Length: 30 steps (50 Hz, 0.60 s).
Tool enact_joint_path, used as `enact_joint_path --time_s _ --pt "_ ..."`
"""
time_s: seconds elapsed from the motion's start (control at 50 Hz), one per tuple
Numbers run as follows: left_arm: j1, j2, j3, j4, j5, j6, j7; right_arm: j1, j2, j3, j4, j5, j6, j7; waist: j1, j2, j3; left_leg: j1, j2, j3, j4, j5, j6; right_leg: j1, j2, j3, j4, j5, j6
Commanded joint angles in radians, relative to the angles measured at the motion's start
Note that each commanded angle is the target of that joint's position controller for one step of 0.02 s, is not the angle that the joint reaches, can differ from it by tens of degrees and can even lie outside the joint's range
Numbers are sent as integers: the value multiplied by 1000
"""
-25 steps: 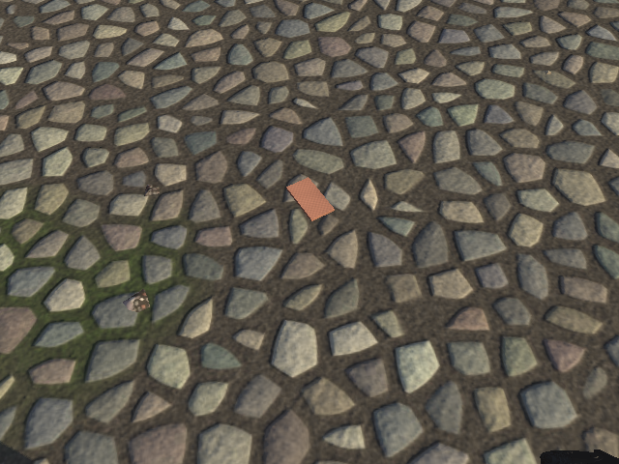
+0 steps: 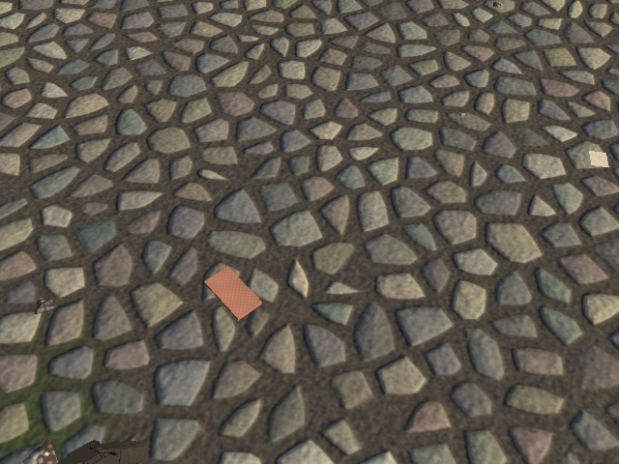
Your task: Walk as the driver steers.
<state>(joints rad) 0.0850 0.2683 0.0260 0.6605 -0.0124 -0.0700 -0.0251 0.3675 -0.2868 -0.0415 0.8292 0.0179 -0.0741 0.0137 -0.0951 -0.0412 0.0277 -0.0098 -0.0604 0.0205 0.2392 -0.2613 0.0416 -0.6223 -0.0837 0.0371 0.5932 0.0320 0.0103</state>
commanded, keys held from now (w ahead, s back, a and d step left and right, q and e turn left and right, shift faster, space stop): w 0.06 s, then w+q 0.94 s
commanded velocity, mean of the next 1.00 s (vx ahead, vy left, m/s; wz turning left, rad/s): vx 0.50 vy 0.00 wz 0.42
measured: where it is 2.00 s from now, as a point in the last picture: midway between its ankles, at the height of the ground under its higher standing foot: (101, 270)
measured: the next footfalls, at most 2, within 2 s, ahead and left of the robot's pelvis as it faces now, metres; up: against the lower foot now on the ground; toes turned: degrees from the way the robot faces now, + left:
right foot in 0.10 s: +0.24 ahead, -0.14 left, +0.00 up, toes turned -1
left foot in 0.66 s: +0.49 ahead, +0.14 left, +0.00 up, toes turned +19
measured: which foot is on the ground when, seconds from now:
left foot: down 0.00-0.12, up 0.14-0.64, down 0.66-1.00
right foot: up 0.00-0.08, down 0.10-0.64, up 0.66-1.00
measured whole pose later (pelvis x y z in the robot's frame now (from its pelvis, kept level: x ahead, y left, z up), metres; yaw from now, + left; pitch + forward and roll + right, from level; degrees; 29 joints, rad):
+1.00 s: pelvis +0.53 +0.08 +0.00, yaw +28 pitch +2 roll +0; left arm 0.03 0.29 0.05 0.70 0.00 -0.09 -0.01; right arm 0.34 -0.28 -0.07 0.72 0.02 -0.04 -0.01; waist -0.07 -0.04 0.04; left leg -0.13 -0.11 -0.13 0.36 -0.25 0.08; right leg -0.64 -0.07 0.10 0.63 0.02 0.07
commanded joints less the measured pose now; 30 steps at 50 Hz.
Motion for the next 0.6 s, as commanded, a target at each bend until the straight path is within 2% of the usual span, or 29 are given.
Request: enact_joint_path --time_s 0.02,0.06,0.08,0.1,0.12,0.14,0.16,0.18,0.2,0.22,0.24,0.26,0.32,0.36,0.44,0.52,0.56,0.6 --pt "-114 78 22 -104 -5 -24 -15 29 -182 -47 -23 7 5 -9 12 110 34 12 298 -147 -29 336 143 17 25 -14 -63 -26 -30" --pt "-71 100 32 -98 -2 -27 -19 19 -196 -53 -17 7 16 -15 49 123 7 55 308 -146 40 468 122 93 47 -30 -90 -97 -59" --pt "9 121 46 -78 3 -29 -15 5 -198 -52 -17 9 21 -17 101 120 -40 36 281 -130 142 611 105 230 73 -53 -124 -99 -81" --pt "155 168 71 -40 8 -28 -5 3 -173 -41 -21 2 22 -18 172 101 -142 -43 229 -99 319 639 77 462 60 -45 -121 -72 -113" --pt "341 247 91 -15 22 -23 8 5 -108 -14 -54 -27 18 -18 236 -28 -309 -257 155 -59 644 326 37 775 -148 176 -78 -27 -178" --pt "356 286 97 -1 25 -17 3 140 -15 11 -59 -8 0 -12 165 -284 -424 -606 6 -83 936 -315 -11 1027 -338 610 -198 -262 -313" --pt "345 184 74 -10 15 -15 4 65 -136 -17 -44 15 -9 -9 212 -144 -341 -707 54 -177 1033 -312 -9 960 -309 611 -260 -402 -276" --pt "287 154 62 -7 11 -16 8 -23 -169 -32 -72 30 -14 -7 203 -97 -199 -749 94 -156 1034 -216 -5 834 -282 458 -284 -375 -238" --pt "226 136 55 -7 15 -18 7 -64 -153 -30 -79 23 -12 -11 171 -33 -130 -716 136 -134 998 -132 -13 708 -242 356 -314 -286 -220" --pt "180 110 49 -4 18 -23 5 -76 -141 -34 -79 11 -5 -13 143 -31 -76 -688 160 -133 952 -77 -21 615 -207 273 -349 -213 -212" --pt "156 99 48 1 26 -32 4 -49 -123 -36 -72 11 8 -13 113 -59 -65 -627 182 -138 934 -35 -29 550 -187 208 -383 -167 -204" --pt "142 91 49 8 27 -40 4 -30 -102 -34 -64 14 20 -13 99 -60 -58 -597 186 -134 924 -14 -37 513 -176 164 -412 -130 -207" --pt "133 108 60 41 27 -56 9 -57 -71 -34 -78 9 44 -18 83 -30 -12 -638 193 -142 870 60 -55 475 -176 44 -457 -8 -213" --pt "146 120 65 61 30 -54 17 -100 -63 -33 -95 5 44 -15 91 -17 5 -681 191 -147 780 152 -62 500 -167 -23 -467 36 -208" --pt "164 149 74 86 23 -40 30 -218 -36 -22 -133 3 33 11 134 1 37 -653 179 -74 548 319 -50 533 -147 -145 -478 59 -180" --pt "229 178 86 126 6 -14 36 -335 -29 -15 -195 3 32 34 176 13 74 -695 165 -20 427 281 -17 665 -191 -191 -441 112 -170" --pt "231 193 92 135 -4 3 38 -351 -41 -21 -221 4 34 44 163 0 68 -680 141 14 397 202 12 726 -207 -213 -381 250 -154" --pt "210 223 100 131 -11 18 46 -300 -73 -39 -227 3 40 48 115 -39 7 -563 76 73 398 99 52 755 -206 -241 -245 578 -130"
